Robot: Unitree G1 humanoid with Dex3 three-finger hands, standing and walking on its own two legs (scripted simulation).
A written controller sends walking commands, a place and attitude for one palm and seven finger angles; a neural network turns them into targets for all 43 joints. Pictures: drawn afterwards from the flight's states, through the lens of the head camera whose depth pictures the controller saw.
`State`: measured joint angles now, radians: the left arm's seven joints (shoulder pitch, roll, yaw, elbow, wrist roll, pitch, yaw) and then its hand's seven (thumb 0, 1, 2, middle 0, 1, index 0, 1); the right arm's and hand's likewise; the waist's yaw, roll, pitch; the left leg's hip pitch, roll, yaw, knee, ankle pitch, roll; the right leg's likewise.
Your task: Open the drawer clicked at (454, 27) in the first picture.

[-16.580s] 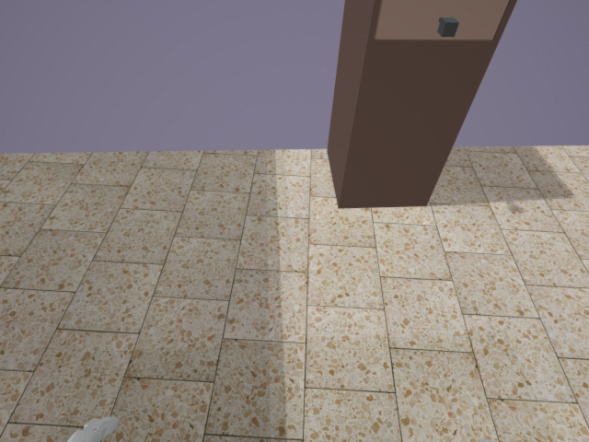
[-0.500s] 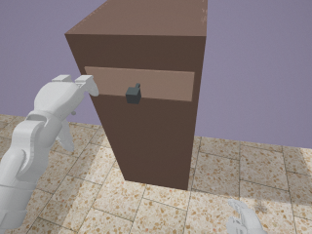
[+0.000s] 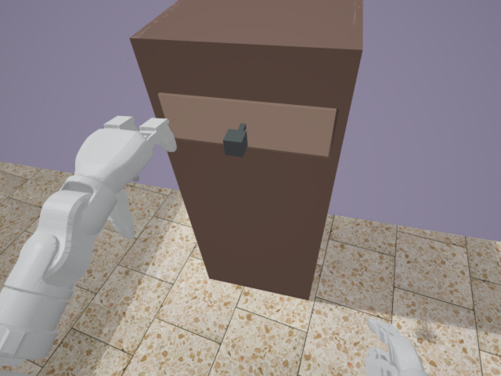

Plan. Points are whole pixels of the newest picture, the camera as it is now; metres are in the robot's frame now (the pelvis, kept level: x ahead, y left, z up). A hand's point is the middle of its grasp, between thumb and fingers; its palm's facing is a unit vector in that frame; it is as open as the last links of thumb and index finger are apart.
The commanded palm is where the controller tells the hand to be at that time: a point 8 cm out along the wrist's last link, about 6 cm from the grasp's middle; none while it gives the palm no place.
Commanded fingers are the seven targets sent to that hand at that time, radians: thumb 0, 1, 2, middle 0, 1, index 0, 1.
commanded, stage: move the hooked fingers above the handle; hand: left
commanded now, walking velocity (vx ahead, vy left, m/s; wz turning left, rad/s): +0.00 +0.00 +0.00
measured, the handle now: (238, 137) +0.56 +0.12 +0.08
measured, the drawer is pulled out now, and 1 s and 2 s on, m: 0.00 0.00 0.00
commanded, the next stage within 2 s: none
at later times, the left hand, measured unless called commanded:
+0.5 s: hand (183, 154) +0.40 +0.17 +0.16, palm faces +0.06 -0.06 -1.00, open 13.8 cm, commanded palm +0.38 +0.18 +0.22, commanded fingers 0.00 -0.50 0.30 -0.30 -1.20 -0.30 -1.20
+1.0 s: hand (221, 137) +0.46 +0.13 +0.15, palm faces +0.03 -0.05 -1.00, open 13.8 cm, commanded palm +0.44 +0.14 +0.21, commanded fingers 0.00 -0.50 0.30 -0.30 -1.20 -0.30 -1.20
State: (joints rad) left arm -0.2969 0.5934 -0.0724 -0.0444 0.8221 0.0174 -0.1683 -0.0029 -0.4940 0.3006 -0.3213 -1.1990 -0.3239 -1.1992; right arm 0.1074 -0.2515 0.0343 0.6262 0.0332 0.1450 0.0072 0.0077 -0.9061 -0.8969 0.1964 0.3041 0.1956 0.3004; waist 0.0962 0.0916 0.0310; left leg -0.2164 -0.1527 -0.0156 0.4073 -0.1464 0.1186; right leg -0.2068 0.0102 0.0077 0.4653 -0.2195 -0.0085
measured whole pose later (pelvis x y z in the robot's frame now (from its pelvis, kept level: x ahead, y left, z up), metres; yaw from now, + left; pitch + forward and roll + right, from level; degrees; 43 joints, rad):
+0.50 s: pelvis +0.03 -0.03 +0.00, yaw -1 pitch +2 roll +0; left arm -0.39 0.56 -0.10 0.10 0.84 0.02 -0.13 0.00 -0.49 0.30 -0.32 -1.20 -0.32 -1.20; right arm 0.16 -0.28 0.02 0.64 0.03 0.20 0.01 0.01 -0.91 -0.90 0.20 0.30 0.19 0.30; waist 0.05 0.09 -0.01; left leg -0.24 -0.12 -0.02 0.41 -0.19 0.10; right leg -0.22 0.05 0.01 0.43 -0.24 -0.04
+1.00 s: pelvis +0.05 -0.06 +0.00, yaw -1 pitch +5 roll +1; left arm -0.55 0.52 -0.15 0.33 0.88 0.05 -0.09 0.00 -0.49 0.30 -0.32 -1.20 -0.32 -1.20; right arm 0.13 -0.27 0.02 0.62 0.04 0.25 -0.02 0.00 -0.91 -0.90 0.20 0.30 0.20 0.30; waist 0.02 0.07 -0.05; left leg -0.31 -0.09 -0.02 0.47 -0.25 0.06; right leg -0.29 0.08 0.00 0.49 -0.29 -0.08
